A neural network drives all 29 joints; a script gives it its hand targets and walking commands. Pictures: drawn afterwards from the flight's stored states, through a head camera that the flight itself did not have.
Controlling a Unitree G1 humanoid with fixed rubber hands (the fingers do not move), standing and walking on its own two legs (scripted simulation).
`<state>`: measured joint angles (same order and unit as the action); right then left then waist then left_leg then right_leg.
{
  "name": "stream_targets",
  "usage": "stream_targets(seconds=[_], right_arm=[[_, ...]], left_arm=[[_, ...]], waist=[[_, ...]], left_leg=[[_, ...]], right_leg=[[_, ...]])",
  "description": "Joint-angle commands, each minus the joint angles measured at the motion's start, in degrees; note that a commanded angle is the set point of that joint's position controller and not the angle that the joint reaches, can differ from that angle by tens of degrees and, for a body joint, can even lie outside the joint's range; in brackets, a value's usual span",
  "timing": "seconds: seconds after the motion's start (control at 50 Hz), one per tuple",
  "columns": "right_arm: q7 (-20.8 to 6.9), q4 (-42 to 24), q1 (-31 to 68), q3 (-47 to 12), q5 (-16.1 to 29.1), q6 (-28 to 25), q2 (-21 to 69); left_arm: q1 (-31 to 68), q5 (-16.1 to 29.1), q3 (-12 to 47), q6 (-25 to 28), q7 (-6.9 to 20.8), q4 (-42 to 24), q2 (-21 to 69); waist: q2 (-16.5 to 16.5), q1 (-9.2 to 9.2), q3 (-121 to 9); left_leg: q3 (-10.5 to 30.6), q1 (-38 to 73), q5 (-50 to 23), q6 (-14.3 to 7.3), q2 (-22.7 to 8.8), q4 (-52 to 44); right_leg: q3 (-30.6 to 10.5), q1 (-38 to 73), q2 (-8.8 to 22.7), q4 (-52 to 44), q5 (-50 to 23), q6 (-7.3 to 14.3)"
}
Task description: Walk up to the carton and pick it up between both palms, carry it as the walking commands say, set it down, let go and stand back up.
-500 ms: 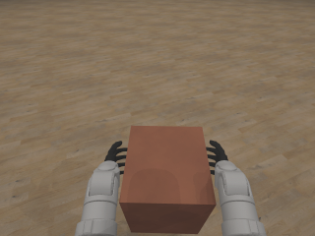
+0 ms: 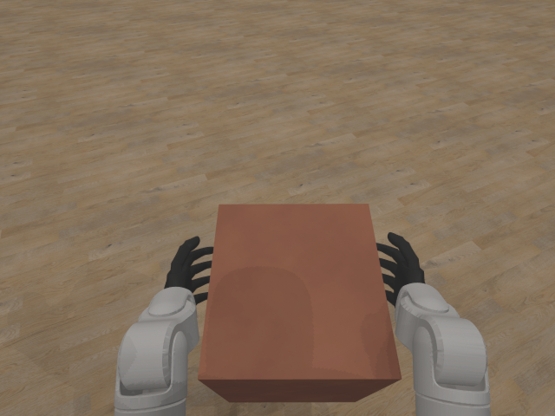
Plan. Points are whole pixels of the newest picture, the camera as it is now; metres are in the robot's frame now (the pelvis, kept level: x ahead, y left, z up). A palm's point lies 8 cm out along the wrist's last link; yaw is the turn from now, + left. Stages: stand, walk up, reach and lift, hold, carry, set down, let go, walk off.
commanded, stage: carry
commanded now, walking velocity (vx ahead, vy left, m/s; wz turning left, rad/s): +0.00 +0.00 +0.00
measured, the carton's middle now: (292, 311) +0.27 -0.01 +0.02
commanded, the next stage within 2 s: none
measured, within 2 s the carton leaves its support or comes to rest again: neither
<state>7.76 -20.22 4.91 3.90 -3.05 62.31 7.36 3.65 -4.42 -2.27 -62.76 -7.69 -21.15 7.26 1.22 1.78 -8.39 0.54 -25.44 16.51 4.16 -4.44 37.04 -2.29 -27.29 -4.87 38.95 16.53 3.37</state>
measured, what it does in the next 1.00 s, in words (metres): stands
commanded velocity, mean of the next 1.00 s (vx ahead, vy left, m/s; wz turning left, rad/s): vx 0.00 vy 0.00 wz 0.00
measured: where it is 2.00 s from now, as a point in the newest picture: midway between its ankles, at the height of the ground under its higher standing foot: outside the picture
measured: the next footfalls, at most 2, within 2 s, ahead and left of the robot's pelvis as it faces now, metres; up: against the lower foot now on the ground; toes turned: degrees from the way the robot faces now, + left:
none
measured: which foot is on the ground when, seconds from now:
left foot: down 0.00-1.00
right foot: down 0.00-1.00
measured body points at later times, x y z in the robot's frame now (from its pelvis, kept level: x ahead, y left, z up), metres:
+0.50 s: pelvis -0.01 +0.01 +0.01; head -0.07 +0.01 +0.46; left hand +0.22 +0.17 +0.10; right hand +0.24 -0.13 +0.10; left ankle -0.01 +0.12 -0.72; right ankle +0.03 -0.08 -0.72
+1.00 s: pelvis -0.01 +0.03 +0.01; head -0.05 +0.03 +0.46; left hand +0.22 +0.20 +0.10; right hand +0.24 -0.10 +0.10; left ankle -0.01 +0.13 -0.72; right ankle +0.03 -0.08 -0.72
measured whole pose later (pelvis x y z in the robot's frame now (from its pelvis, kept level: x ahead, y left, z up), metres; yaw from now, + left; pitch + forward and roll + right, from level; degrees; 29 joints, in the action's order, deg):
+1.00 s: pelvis -0.01 +0.03 +0.01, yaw +3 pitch +3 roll +0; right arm 8.6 -24.6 0.2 2.0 -2.7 67.3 7.3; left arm -0.3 -2.3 -1.8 -67.9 -8.6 -25.1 7.4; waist 0.3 -0.3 -8.8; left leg -6.1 -18.8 15.5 -2.4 0.2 31.2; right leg 0.0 -21.9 0.3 31.4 12.5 0.1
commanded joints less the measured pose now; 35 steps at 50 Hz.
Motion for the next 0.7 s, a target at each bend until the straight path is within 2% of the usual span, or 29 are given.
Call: stream_targets(seconds=[0.0, 0.02, 0.04, 0.06, 0.08, 0.12, 0.16, 0.2, 0.22, 0.24, 0.26, 0.32, 0.36, 0.68], right_arm=[[-6.9, -9.7, 20.1, -36.5, 17.2, 2.2, 48.8], [-6.3, -10.6, 20.2, -36.6, 17.0, 2.9, 48.4], [-5.9, -11.3, 19.9, -36.6, 16.7, 3.5, 47.8], [-5.6, -12.0, 20.5, -36.8, 16.6, 4.0, 46.6], [-5.4, -12.7, 21.1, -37.0, 17.0, 4.2, 46.4], [-5.1, -13.1, 20.8, -37.1, 17.4, 4.5, 46.8], [-4.6, -12.3, 18.6, -35.9, 16.8, 4.8, 46.5], [-4.0, -10.8, 16.6, -34.2, 15.4, 5.3, 44.7], [-3.8, -9.8, 15.5, -33.1, 14.4, 5.3, 44.0], [-3.8, -9.5, 15.2, -32.4, 14.0, 5.5, 43.6], [-3.7, -8.9, 15.3, -32.1, 13.8, 5.6, 43.6], [-3.4, -8.0, 15.9, -31.5, 13.3, 6.0, 43.3], [-3.4, -8.3, 16.7, -31.8, 13.4, 6.1, 43.3], [-5.2, -10.0, 18.1, -34.9, 15.1, 4.8, 46.3]], left_arm=[[21.8, 16.9, 35.0, -1.3, 5.5, -11.9, 47.7], [22.0, 17.2, 34.7, -1.8, 5.3, -12.4, 47.0], [22.1, 17.2, 34.4, -2.3, 5.1, -12.4, 46.0], [21.5, 17.0, 34.2, -2.6, 4.9, -11.8, 45.7], [20.6, 16.7, 34.0, -2.8, 4.6, -12.1, 45.3], [19.7, 16.5, 33.5, -3.2, 4.4, -12.4, 45.7], [19.5, 16.8, 33.7, -3.5, 4.0, -13.2, 45.0], [18.0, 16.6, 33.4, -4.0, 3.8, -12.3, 43.3], [18.0, 16.8, 33.8, -4.4, 3.9, -12.2, 42.9], [18.8, 17.1, 34.2, -4.7, 3.9, -12.5, 42.9], [19.8, 17.3, 34.3, -5.0, 3.9, -12.5, 42.8], [20.4, 17.2, 33.7, -5.4, 4.0, -11.1, 42.2], [20.0, 16.8, 33.1, -5.5, 4.0, -10.1, 42.2], [19.9, 16.6, 33.4, -3.9, 5.1, -10.9, 45.0]], waist=[[-11.2, -2.08, -15.1], [-5.6, -2.11, -13.3], [5.0, -1.90, -12.8], [10.1, -1.95, -11.8], [9.6, -2.34, -11.2], [5.2, -2.06, -11.1], [4.4, -1.53, -12.4], [2.8, -1.59, -13.3], [-1.4, -1.63, -11.8], [-4.4, -1.76, -10.1], [-4.8, -1.72, -8.5], [-1.7, -1.70, -5.9], [-0.6, -1.62, -6.0], [-1.1, -1.85, -8.2]], left_leg=[[6.8, 8.1, -13.4, -6.2, -11.4, -6.6], [1.9, 5.1, -7.0, -4.0, -7.4, -3.3], [-3.6, 1.3, 2.4, -1.6, -2.0, 3.6], [-5.8, -1.3, 9.6, -0.7, 0.9, 6.0], [-4.7, -1.2, 12.4, -1.1, 1.2, 8.5], [-4.3, 2.1, 8.6, -2.6, 1.4, 3.8], [-6.4, 8.8, 2.6, -3.4, 2.2, -6.2], [-3.5, 15.4, -1.0, -3.8, -1.4, -10.1], [0.4, 14.2, -2.2, -4.3, -4.8, -11.4], [2.0, 12.0, -0.7, -4.7, -6.7, -13.6], [1.6, 10.0, 1.4, -4.6, -6.8, -14.7], [-1.5, 8.3, 2.7, -3.8, -3.8, -12.9], [-1.9, 9.0, 1.7, -3.9, -2.9, -11.9], [0.0, 9.7, -1.1, -5.4, -3.2, -12.6]], right_leg=[[-0.2, 5.1, 5.7, -4.9, -3.3, -1.4], [-3.2, 7.2, 7.7, -11.0, -5.1, -1.1], [-11.9, 10.3, 14.2, -16.6, -11.7, 0.2], [-16.9, 11.1, 17.6, -19.7, -13.5, 2.0], [-18.4, 10.7, 18.5, -21.1, -13.2, 3.4], [-14.2, 10.3, 16.3, -19.7, -12.7, 4.5], [-10.2, 10.0, 14.1, -17.7, -12.9, 2.8], [-8.1, 7.8, 12.7, -15.7, -12.9, 0.4], [-5.9, 6.3, 11.0, -14.5, -8.6, -0.8], [-4.4, 5.8, 9.8, -13.9, -4.8, -1.2], [-3.8, 6.0, 9.6, -14.1, -3.9, -1.2], [-5.2, 5.9, 10.9, -16.8, -2.3, -1.3], [-5.6, 5.7, 11.5, -17.4, -1.7, -1.3], [-2.9, 7.9, 11.3, -13.5, -7.5, -1.1]])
